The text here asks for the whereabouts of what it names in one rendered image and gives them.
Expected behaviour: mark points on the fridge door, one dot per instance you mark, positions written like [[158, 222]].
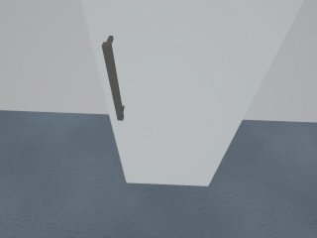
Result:
[[188, 71]]

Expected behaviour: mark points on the handle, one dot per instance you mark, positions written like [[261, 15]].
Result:
[[113, 78]]

